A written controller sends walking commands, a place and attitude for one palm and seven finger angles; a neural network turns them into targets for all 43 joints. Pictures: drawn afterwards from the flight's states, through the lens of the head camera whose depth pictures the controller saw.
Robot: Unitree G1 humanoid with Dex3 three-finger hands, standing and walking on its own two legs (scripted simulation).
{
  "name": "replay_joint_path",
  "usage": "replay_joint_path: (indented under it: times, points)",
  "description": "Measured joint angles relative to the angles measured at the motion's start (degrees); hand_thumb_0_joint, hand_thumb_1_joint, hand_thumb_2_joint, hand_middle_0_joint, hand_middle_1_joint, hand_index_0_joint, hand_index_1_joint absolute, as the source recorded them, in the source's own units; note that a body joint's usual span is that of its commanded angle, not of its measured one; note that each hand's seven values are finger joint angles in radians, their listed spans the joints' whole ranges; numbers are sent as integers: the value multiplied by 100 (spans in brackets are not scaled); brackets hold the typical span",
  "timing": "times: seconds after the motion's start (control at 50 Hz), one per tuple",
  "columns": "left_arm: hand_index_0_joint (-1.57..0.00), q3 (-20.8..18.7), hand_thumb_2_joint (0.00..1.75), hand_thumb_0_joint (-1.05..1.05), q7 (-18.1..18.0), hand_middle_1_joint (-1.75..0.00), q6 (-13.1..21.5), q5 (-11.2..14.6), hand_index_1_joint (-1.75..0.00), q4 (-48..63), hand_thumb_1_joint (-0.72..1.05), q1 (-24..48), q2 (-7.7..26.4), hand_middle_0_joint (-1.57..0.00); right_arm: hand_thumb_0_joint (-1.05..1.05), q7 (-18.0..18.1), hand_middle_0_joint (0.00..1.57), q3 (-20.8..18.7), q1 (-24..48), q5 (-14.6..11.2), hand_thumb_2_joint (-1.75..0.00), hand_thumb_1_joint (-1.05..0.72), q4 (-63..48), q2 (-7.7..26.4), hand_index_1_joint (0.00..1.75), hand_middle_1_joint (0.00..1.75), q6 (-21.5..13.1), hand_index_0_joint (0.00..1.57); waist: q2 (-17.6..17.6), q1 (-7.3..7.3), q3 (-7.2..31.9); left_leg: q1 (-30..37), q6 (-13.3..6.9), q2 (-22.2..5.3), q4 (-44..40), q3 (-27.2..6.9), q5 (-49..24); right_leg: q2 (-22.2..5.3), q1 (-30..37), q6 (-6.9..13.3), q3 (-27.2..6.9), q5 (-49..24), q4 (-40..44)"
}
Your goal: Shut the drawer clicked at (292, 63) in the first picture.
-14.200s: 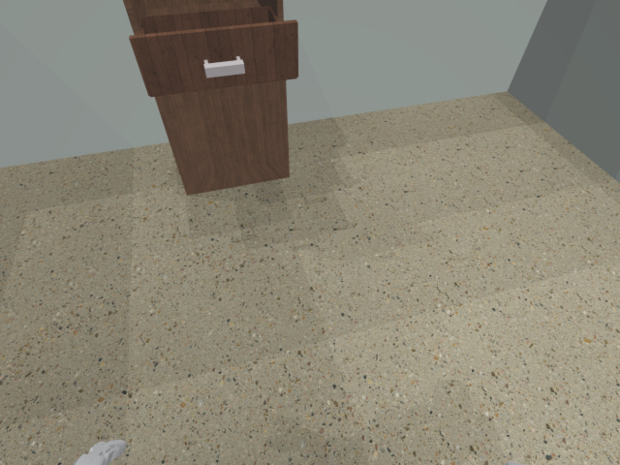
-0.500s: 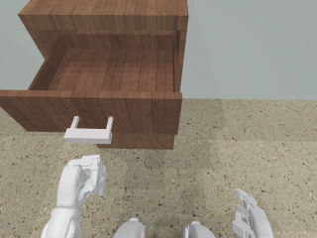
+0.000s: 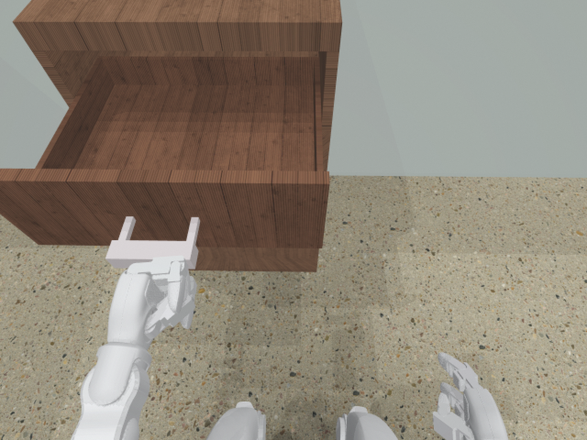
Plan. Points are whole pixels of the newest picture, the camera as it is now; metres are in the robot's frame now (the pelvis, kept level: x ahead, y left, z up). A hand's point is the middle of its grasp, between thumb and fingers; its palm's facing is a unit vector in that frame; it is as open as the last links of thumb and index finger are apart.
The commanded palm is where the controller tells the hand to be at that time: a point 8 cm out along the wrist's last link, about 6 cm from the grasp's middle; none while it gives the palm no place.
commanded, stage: push the drawer shut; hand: left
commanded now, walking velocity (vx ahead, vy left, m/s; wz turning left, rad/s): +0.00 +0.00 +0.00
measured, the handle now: (157, 239) +0.37 +0.20 +0.05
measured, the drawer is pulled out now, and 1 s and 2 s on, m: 0.27 0.15 0.02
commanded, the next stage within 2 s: none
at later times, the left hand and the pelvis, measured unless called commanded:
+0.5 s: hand (192, 258) +0.34 +0.15 +0.05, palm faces -0.02 -1.00 -0.05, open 3.0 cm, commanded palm +0.33 +0.21 +0.05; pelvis -0.01 +0.00 +0.00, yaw +0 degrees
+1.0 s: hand (201, 216) +0.41 +0.15 +0.05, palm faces -0.01 -1.00 -0.05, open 3.0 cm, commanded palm +0.39 +0.21 +0.05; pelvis -0.01 +0.01 +0.00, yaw -1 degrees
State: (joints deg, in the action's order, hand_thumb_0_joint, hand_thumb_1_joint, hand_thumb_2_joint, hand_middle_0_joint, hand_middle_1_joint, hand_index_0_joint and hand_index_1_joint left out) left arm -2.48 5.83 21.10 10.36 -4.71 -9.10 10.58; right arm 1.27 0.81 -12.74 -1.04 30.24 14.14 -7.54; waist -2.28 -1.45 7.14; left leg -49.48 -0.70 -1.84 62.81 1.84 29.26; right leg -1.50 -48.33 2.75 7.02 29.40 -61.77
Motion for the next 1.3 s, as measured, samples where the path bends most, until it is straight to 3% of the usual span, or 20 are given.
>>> replay_joint_path:
  times: [0.12, 0.36, 0.66, 1.3]
  points:
    - [-140, -54, 90, 1, -29, -160, 55, -5, -160, -344, 84, 208, 4, -140, 2, -21, 20, 25, -53, -4, -89, -90, 104, 19, 30, 30, 73, 20, -3, 7, 10, 87, 4, 13, -114, -1, -44, -4, 85, -2, 0, -32, 101]
    - [-140, -236, 90, -2, 68, -160, 106, 13, -160, -1292, 80, 1283, 119, -140, 1, 16, 20, 13, 89, -36, -89, -90, 344, 57, 30, 30, 126, 20, 12, -28, -84, -35, -1, 13, -89, -26, -131, -5, -19, 5, 24, -123, 97]
    - [-140, -534, 89, -1, -29, -160, 183, -110, -160, -2613, 80, 2553, 217, -140, 1, -15, 20, 51, -107, -29, -89, -90, 468, 46, 30, 30, 276, 20, 78, -194, -95, -66, -38, -4, -193, 54, -222, 18, -85, -24, -56, -252, 203]
    - [-140, -1169, 86, 2, -19, -160, 549, -349, -160, -4505, 78, 4227, 513, -140, 1, -139, 20, 15, -421, 76, -89, -91, 620, 53, 30, 30, 620, 20, 64, -453, -67, -363, -114, -42, -152, 166, -213, 60, -415, -95, -179, -329, 208]
